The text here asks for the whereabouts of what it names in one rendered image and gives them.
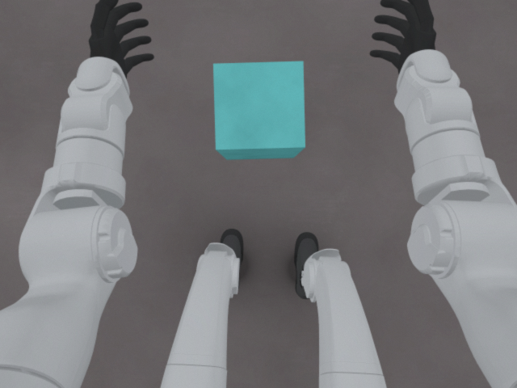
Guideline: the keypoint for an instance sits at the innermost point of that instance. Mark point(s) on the robot right upper arm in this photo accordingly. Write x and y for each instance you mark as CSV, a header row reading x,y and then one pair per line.
x,y
469,248

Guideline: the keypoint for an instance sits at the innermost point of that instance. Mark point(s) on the robot right thigh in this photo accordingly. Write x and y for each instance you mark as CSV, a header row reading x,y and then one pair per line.
x,y
347,353

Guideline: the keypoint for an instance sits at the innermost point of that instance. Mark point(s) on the robot right forearm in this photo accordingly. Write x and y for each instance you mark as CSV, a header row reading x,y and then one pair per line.
x,y
444,140

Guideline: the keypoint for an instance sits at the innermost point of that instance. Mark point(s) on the robot right shin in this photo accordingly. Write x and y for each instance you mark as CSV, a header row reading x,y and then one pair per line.
x,y
316,256

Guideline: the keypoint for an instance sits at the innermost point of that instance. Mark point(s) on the robot left upper arm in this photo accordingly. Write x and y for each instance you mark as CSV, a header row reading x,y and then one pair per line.
x,y
72,259

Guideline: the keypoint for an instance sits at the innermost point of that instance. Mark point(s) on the robot left hand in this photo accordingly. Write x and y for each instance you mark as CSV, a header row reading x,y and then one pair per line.
x,y
106,35

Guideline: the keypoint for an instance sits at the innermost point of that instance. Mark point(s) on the robot left forearm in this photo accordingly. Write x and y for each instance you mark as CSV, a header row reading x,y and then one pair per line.
x,y
87,169

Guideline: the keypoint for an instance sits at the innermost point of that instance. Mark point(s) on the carton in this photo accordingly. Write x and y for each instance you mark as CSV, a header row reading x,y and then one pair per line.
x,y
259,109

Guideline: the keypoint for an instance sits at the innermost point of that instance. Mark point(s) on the robot right hand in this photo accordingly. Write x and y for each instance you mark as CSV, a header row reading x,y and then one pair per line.
x,y
418,30

